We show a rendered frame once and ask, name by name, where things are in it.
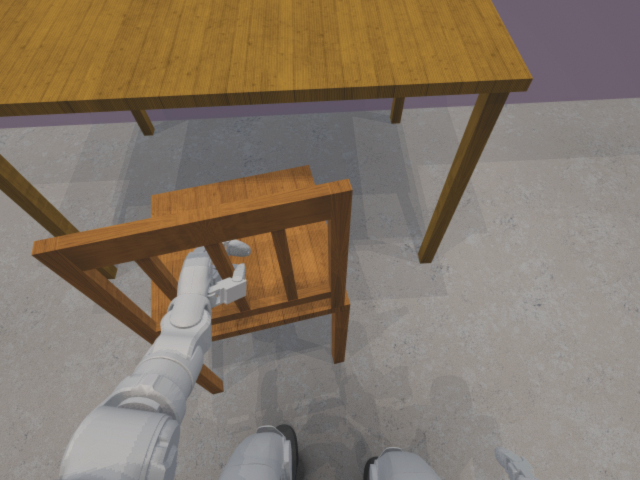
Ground left robot hand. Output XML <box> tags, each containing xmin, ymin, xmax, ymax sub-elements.
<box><xmin>177</xmin><ymin>239</ymin><xmax>251</xmax><ymax>308</ymax></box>

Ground table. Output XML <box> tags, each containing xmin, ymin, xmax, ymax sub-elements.
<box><xmin>0</xmin><ymin>0</ymin><xmax>533</xmax><ymax>279</ymax></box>

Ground chair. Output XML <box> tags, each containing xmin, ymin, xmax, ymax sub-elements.
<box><xmin>31</xmin><ymin>165</ymin><xmax>353</xmax><ymax>394</ymax></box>

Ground right robot hand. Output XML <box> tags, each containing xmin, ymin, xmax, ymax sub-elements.
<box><xmin>495</xmin><ymin>447</ymin><xmax>540</xmax><ymax>480</ymax></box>

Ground left robot foot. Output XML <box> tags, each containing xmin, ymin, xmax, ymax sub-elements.
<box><xmin>276</xmin><ymin>424</ymin><xmax>298</xmax><ymax>480</ymax></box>

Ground left robot upper arm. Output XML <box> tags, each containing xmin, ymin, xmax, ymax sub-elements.
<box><xmin>55</xmin><ymin>405</ymin><xmax>180</xmax><ymax>480</ymax></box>

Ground robot left forearm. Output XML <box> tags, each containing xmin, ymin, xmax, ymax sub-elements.
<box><xmin>59</xmin><ymin>293</ymin><xmax>212</xmax><ymax>479</ymax></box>

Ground robot left shin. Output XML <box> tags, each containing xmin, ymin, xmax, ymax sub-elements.
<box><xmin>256</xmin><ymin>426</ymin><xmax>284</xmax><ymax>437</ymax></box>

